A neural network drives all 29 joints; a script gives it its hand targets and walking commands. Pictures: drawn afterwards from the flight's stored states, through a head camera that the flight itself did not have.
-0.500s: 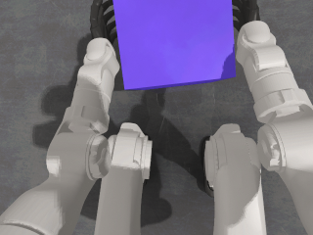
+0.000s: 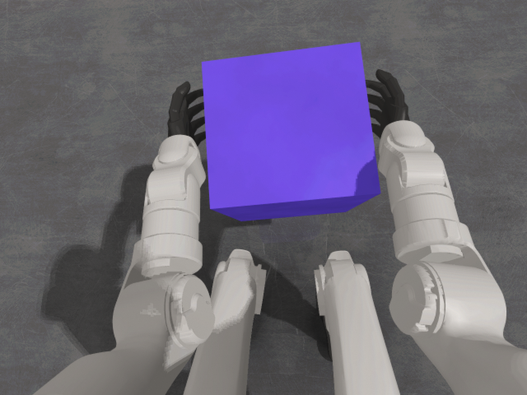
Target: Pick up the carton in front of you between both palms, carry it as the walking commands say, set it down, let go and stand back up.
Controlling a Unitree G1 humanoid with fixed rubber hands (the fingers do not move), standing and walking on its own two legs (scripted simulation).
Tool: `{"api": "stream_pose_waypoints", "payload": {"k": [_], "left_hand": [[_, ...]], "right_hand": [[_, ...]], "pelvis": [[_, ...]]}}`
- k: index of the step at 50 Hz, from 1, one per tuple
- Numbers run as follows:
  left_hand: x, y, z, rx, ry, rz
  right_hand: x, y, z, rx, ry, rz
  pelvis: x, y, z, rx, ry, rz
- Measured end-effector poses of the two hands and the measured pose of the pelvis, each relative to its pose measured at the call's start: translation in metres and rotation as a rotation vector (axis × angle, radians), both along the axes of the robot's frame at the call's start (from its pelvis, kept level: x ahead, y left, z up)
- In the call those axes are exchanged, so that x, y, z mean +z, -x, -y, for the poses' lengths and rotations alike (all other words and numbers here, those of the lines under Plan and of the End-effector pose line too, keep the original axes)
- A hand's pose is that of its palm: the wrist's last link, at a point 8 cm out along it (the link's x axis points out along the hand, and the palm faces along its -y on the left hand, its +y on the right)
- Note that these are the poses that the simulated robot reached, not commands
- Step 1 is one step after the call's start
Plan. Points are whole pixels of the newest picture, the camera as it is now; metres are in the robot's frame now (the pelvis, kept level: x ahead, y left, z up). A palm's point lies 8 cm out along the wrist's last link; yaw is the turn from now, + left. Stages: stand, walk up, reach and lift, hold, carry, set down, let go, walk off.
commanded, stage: reach and lift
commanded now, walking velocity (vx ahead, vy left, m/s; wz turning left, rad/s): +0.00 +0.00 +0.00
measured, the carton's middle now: (287, 151) +0.48 +0.00 -0.13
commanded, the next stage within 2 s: none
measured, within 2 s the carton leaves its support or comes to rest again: neither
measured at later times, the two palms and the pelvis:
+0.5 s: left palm (130, 109) +0.44 +0.15 +0.10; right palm (453, 99) +0.44 -0.15 +0.09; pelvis +0.05 +0.00 +0.14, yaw -1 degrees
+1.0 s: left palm out of the picture +0.41 +0.15 +0.25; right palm out of the picture +0.40 -0.15 +0.25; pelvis +0.10 +0.00 +0.26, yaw -1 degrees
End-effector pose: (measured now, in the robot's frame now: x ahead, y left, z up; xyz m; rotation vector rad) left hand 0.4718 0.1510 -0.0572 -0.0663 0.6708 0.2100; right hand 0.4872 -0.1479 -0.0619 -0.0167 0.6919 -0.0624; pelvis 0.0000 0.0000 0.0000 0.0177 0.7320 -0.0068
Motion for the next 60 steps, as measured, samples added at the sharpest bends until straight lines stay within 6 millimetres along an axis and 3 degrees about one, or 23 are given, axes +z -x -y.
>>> {"api": "stream_pose_waypoints", "payload": {"k": [16,42,51,60], "left_hand": [[0.098,0.02,0.001,-0.01,0.008,0.002],[0.262,0.056,0.001,-0.051,-0.002,0.0],[0.315,0.067,0.001,-0.068,-0.006,0.01],[0.36,0.075,0.0,-0.103,-0.035,0.024]], "right_hand": [[0.096,0.027,0.001,-0.035,-0.016,0.0],[0.261,0.074,0.002,-0.075,-0.012,0.0],[0.315,0.088,0.002,-0.087,-0.007,0.01],[0.359,0.1,0.001,-0.081,0.015,0.025]], "pelvis": [[0.083,-0.031,-0.002,-0.003,0.009,0.096],[0.23,-0.088,-0.003,-0.008,0.02,0.418],[0.265,-0.103,-0.004,-0.01,0.023,0.573],[0.281,-0.104,-0.005,-0.01,0.025,0.726]]}}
